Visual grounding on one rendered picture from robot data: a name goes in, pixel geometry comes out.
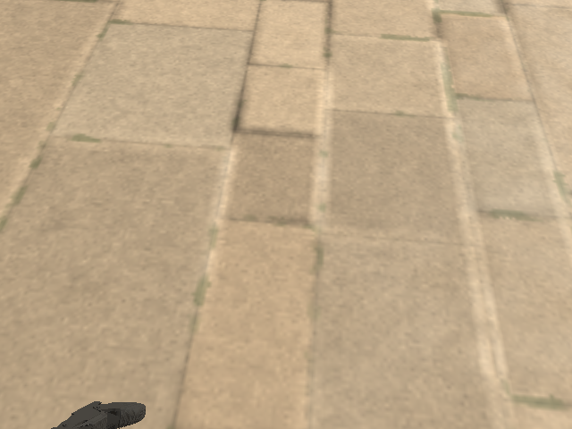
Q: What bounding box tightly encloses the left robot hand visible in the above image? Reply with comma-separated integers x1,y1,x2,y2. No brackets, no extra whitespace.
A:
51,401,146,429

